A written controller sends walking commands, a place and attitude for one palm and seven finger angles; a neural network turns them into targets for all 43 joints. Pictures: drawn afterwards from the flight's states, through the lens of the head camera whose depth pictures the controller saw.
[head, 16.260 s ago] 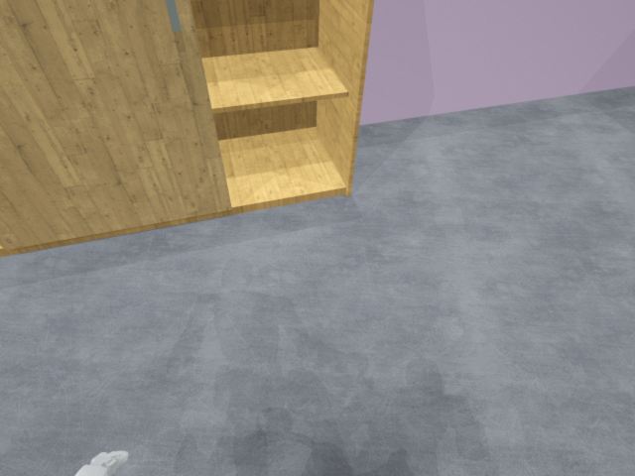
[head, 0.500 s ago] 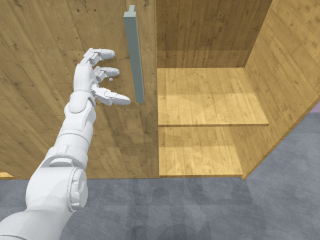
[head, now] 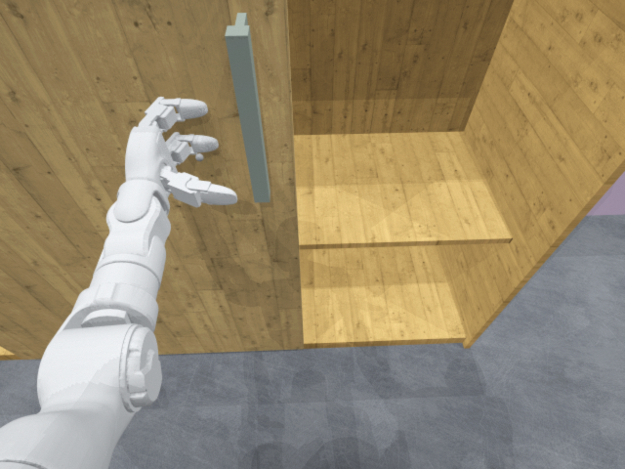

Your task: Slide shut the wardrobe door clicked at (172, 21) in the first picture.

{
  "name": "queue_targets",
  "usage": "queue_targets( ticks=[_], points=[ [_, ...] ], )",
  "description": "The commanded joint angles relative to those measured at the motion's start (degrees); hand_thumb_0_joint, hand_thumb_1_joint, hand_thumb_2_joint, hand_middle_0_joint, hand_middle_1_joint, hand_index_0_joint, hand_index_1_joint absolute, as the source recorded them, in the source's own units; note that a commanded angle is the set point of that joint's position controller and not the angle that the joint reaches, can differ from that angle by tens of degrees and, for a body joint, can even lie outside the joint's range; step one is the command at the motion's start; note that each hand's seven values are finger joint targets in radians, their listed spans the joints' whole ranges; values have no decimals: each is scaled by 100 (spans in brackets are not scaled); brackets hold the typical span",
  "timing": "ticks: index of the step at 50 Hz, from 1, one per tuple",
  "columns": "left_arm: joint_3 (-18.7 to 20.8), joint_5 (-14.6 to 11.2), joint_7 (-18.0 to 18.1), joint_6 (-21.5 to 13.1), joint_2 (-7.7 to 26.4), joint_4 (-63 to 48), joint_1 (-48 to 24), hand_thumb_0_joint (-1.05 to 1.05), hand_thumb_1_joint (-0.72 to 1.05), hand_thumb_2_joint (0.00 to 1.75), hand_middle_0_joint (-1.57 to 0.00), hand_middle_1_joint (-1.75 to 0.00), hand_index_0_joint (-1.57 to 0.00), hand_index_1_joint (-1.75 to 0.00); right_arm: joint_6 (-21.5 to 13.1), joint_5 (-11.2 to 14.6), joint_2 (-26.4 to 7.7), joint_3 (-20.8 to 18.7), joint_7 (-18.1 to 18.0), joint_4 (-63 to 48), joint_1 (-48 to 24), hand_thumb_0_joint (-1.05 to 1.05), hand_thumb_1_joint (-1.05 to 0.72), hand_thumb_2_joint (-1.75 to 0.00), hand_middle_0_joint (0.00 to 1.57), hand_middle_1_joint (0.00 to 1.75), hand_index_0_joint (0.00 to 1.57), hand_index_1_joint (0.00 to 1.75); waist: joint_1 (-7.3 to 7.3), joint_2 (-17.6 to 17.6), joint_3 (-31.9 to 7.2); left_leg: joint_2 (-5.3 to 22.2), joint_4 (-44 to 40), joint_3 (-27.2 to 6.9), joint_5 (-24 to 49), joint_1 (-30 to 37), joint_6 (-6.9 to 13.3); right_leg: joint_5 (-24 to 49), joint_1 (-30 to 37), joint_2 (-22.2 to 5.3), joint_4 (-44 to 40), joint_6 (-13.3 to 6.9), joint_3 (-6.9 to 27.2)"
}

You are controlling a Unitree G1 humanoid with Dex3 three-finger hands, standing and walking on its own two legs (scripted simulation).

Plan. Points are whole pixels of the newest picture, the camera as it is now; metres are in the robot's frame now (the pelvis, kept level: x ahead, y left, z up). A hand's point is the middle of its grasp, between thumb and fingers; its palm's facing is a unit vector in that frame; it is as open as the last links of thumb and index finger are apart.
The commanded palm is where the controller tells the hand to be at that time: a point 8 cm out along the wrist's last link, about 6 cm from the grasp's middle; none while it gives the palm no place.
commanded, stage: move the hooked fingers beside the handle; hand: left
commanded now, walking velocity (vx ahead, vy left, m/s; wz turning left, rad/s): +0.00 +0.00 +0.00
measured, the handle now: (253, 120) +0.51 +0.05 +0.17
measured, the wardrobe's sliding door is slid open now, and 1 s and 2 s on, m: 0.53 0.53 0.53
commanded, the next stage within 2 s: none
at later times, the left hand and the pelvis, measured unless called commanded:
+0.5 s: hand (186, 159) +0.47 +0.14 +0.15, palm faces +0.01 -1.00 +0.00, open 13.8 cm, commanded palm +0.44 +0.19 +0.16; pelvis +0.01 +0.01 +0.00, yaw +1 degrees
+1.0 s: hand (189, 163) +0.45 +0.13 +0.16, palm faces +0.03 -1.00 +0.00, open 14.0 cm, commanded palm +0.42 +0.18 +0.16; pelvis +0.02 +0.00 +0.01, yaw +1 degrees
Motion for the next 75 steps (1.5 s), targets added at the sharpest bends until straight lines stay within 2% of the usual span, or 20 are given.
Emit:
queue_targets(
  ticks=[1, 6, 9, 10, 12, 17, 22, 24, 27, 30, 32, 34, 41, 47, 50, 54, 58, 67, 70, 75],
  points=[
    [531, -116, 161, -355, 1884, -1510, -2648, 0, -50, 30, -30, -120, -30, -120, -203, 11, -760, -257, -69, -599, 224, 0, -90, -90, 20, 30, 20, 30, 209, -194, -1987, -107, -420, 15, 944, 388, 125, 1341, 1409, -126, -379, 88, 103],
    [197, -168, 35, -288, 1550, -1644, -2696, 0, -50, 30, -30, -120, -30, -120, -260, 34, -782, -275, -74, -575, 239, 0, -90, -90, 20, 30, 20, 30, 72, -313, -1900, -67, -444, -30, 996, 581, 130, 1328, 1250, -92, -433, 82, 43],
    [-264, -279, -82, -218, 964, -1829, -2726, 0, -50, 30, -30, -120, -30, -120, -328, 54, -765, -292, -67, -558, 186, 0, -90, -90, 20, 30, 20, 30, 2, 42, -1959, -55, -436, -61, 1152, 953, 108, 1349, 1028, -76, -457, 58, 6],
    [-85, -314, -85, -175, 1114, -1747, -2620, 0, -50, 30, -30, -120, -30, -120, -341, 44, -787, -308, -70, -513, 239, 0, -90, -90, 20, 30, 20, 30, 46, -115, -1988, -50, -432, -98, 1172, 932, 101, 1339, 1065, -73, -461, 57, -16],
    [-315, -374, -129, -118, 827, -1883, -2486, 0, -50, 30, -30, -120, -30, -120, -356, 56, -779, -313, -62, -521, 218, 0, -90, -90, 20, 30, 20, 30, 41, -55, -2007, -43, -437, -112, 1380, 1092, 87, 1448, 1034, -67, -449, 39, -70],
    [-363, -320, 8, 92, 770, -1485, -2544, 0, -50, 30, -30, -120, -30, -120, -348, 56, -822, -287, -53, -384, 223, 0, -90, -90, 20, 30, 20, 30, -8, -338, -1394, -33, -509, -180, 1101, 812, 85, 1116, 735, -86, -513, 47, -133],
    [-179, -188, 279, -162, 1024, -2306, -2817, 0, -50, 30, -30, -120, -30, -120, -376, -20, -771, -313, -10, -435, 201, 0, -90, -90, 20, 30, 20, 30, 135, 61, -2279, -29, -387, -240, 1872, 1363, 34, 1623, 978, -91, -290, 27, -127],
    [-507, -180, 273, -155, 597, -2463, -2727, 0, -50, 30, -30, -120, -30, -120, -390, -17, -697, -307, 22, -457, 140, 0, -90, -90, 20, 30, 20, 30, 74, 118, -2378, -12, -349, -263, 2186, 1610, -1, 1831, 949, -74, -264, 30, -158],
    [-381, -251, 258, -29, 697, -2216, -2458, 0, -50, 30, -30, -120, -30, -120, -353, -4, -753, -320, 2, -427, 105, 0, -90, -90, 20, 30, 20, 30, 102, -388, -2136, 12, -396, -242, 2164, 1399, 35, 1918, 1104, -59, -329, 40, -166],
    [-647, -282, 240, 39, 380, -2555, -2651, 0, -50, 30, -30, -120, -30, -120, -376, 29, -695, -297, -2, -475, -36, 0, -90, -90, 20, 30, 20, 30, 95, 34, -2022, 7, -450, -237, 2211, 1561, 1, 1910, 1022, -80, -352, 22, -175],
    [-532, -254, 281, 96, 505, -2484, -2396, 0, -50, 30, -30, -120, -30, -120, -357, 22, -714, -298, -4, -458, -13, 0, -90, -90, 20, 30, 20, 30, 161, -79, -1996, 26, -426, -276, 2390, 1586, -13, 1935, 1036, -72, -346, 9, -207],
    [-745, -266, 295, 109, 224, -2745, -2364, 0, -50, 30, -30, -120, -30, -120, -390, 25, -660, -300, 24, -479, -65, 0, -90, -90, 20, 30, 20, 30, 164, 97, -2021, 35, -449, -304, 2489, 1739, -44, 1907, 971, -64, -361, 12, -220],
    [-333, -249, 432, 475, 500, -2433, -1552, 0, -50, 30, -30, -120, -30, -120, -279, 28, -671, -282, 26, -521, -149, 0, -90, -90, 20, 30, 20, 30, 330, -579, -1667, -25, -575, -133, 2133, 1186, 28, 2100, 1407, -94, -456, 34, -197],
    [-320, -182, 441, 299, 669, -3491, -1507, 0, -50, 30, -30, -120, -30, -120, -256, 4, -597, -282, 7, -748, -327, 0, -90, -90, 20, 30, 20, 30, 448, -164, -2183, -46, -543, -45, 2497, 1466, 46, 2505, 1840, -132, -409, 18, -118],
    [-720, -260, 332, 260, 258, -3820, -1626, 0, -50, 30, -30, -120, -30, -120, -334, 45, -545, -273, -8, -756, -452, 0, -90, -90, 20, 30, 20, 30, 317, -133, -2065, -21, -575, -77, 2416, 1720, 47, 2373, 1667, -100, -505, 30, -129],
    [-662, -319, 257, 562, 345, -3410, -1450, 0, -50, 30, -30, -120, -30, -120, -322, 89, -604, -263, -68, -645, -486, 0, -90, -90, 20, 30, 20, 30, 297, -123, -1567, -70, -673, -80, 1890, 1497, 67, 2004, 1518, -114, -665, 28, -125],
    [-859, -382, 259, 789, 53, -3101, -1463, 0, -50, 30, -30, -120, -30, -120, -321, 110, -602, -236, -93, -616, -537, 0, -90, -90, 20, 30, 20, 30, 247, -366, -1303, -95, -735, -117, 1548, 1357, 75, 1638, 1351, -132, -757, 36, -162],
    [-275, -259, 444, 282, 933, -3133, -2084, 0, -50, 30, -30, -120, -30, -120, -380, 40, -603, -187, -126, -575, -568, 0, -90, -90, 20, 30, 20, 30, 335, -428, -1660, -129, -717, -105, 1306, 1212, 106, 1451, 1659, -172, -716, 67, -5],
    [-520, -221, 370, 287, 609, -2791, -2144, 0, -50, 30, -30, -120, -30, -120, -421, 63, -573, -176, -116, -554, -564, 0, -90, -90, 20, 30, 20, 30, 287, -109, -1541, -137, -729, -104, 1207, 1254, 85, 1348, 1435, -163, -720, 42, -12],
    [-682, -316, 217, 465, 321, -2103, -1993, 0, -50, 30, -30, -120, -30, -120, -418, 102, -641, -190, -105, -525, -417, 0, -90, -90, 20, 30, 20, 30, 219, -355, -1402, -133, -727, -108, 1072, 1051, 74, 1240, 1287, -150, -744, 45, -59]
  ],
)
